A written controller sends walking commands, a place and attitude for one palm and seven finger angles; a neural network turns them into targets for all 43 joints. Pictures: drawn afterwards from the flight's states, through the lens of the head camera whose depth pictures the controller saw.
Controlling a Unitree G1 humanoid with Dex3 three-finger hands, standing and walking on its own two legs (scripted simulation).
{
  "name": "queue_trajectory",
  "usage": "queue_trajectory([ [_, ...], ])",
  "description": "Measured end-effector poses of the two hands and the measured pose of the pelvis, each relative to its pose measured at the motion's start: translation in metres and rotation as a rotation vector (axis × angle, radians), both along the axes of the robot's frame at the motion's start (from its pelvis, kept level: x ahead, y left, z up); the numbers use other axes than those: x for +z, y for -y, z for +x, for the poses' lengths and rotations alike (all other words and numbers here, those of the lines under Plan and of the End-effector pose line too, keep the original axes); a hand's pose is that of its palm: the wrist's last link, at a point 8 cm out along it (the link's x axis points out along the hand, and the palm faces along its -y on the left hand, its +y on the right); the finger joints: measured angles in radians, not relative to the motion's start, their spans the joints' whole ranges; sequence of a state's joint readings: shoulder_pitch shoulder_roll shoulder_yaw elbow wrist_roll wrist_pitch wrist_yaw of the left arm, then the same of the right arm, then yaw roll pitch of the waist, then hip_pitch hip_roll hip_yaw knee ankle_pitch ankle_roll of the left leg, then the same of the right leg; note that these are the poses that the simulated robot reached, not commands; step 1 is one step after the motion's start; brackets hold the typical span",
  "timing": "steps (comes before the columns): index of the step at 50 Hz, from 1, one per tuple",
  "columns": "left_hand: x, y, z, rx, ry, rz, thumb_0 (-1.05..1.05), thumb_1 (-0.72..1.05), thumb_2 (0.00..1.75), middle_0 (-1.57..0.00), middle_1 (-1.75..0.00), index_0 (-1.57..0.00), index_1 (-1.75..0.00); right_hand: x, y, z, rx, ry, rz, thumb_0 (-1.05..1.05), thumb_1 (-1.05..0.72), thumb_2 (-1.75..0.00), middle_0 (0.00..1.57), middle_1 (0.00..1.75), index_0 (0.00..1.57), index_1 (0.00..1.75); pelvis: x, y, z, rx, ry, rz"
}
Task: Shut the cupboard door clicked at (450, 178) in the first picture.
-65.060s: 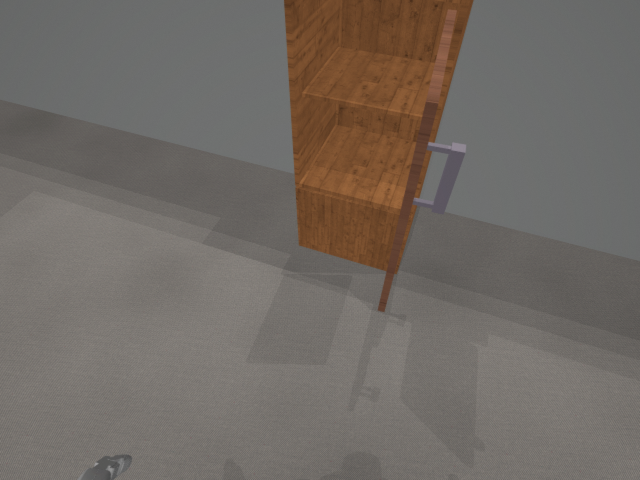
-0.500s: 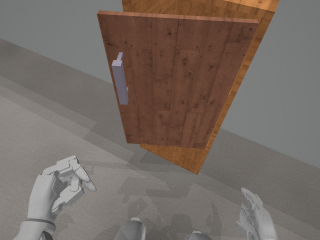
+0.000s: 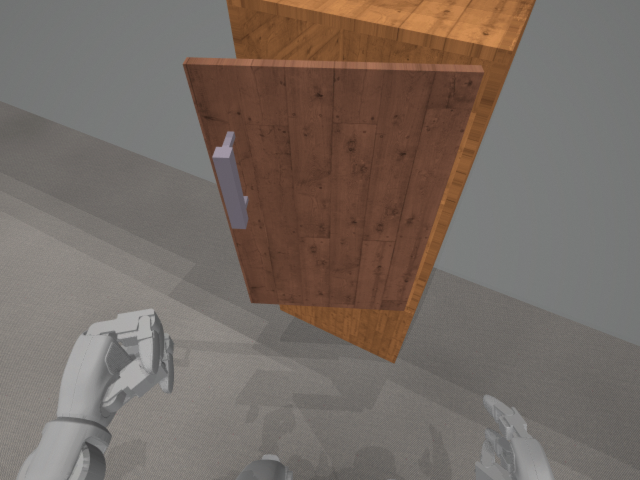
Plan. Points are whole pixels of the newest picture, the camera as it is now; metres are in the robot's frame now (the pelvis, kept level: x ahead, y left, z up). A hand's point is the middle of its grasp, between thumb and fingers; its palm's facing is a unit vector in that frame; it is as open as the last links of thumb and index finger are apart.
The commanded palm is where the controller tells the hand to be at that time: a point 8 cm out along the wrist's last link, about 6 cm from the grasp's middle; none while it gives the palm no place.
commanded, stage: raise the hand and make a fist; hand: left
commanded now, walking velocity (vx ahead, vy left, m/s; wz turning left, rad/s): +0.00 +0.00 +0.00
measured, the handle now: (235, 181) +0.52 +0.17 +0.07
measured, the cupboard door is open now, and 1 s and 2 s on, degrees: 24 24 24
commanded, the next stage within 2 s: bring the fist close to the handle in 0.30 s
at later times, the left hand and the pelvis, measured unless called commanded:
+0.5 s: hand (170, 361) +0.23 +0.18 +0.07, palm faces +0.00 -1.00 -0.03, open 3.1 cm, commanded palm +0.23 +0.23 +0.07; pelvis +0.00 +0.00 +0.00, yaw +0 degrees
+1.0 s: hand (221, 283) +0.33 +0.15 +0.07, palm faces -0.02 -1.00 -0.02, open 3.1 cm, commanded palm +0.32 +0.20 +0.07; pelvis +0.01 +0.00 +0.00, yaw -1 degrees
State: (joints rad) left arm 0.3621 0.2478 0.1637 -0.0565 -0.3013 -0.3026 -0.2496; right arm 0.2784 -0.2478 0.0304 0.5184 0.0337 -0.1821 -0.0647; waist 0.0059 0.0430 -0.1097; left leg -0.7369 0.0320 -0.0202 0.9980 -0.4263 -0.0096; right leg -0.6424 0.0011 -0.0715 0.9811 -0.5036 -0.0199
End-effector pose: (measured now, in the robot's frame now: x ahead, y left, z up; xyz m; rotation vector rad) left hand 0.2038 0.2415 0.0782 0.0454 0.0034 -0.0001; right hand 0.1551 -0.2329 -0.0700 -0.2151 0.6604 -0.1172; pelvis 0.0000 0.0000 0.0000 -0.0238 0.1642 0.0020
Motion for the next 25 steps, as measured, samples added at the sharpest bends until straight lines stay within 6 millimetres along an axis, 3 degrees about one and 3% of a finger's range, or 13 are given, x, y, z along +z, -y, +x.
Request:
queue_trajectory([
  [10,-0.004,0.007,0.0,0.003,-0.004,-0.004,0.01,0.9,0.89,-1.3,-1.5,-1.3,-1.5,0.0,0.01,-0.001,-0.011,-0.002,-0.008,0.01,-0.91,-0.89,0.2,0.3,0.2,0.3,0.0,0.004,0.001,-0.004,-0.002,0.007],
  [25,-0.007,0.006,0.008,0.0,0.001,-0.011,0.02,0.9,0.89,-1.3,-1.5,-1.3,-1.5,-0.002,-0.001,0.011,0.012,0.007,0.005,0.01,-0.91,-0.89,0.2,0.3,0.2,0.3,-0.001,0.001,0.003,0.002,-0.011,0.003],
])
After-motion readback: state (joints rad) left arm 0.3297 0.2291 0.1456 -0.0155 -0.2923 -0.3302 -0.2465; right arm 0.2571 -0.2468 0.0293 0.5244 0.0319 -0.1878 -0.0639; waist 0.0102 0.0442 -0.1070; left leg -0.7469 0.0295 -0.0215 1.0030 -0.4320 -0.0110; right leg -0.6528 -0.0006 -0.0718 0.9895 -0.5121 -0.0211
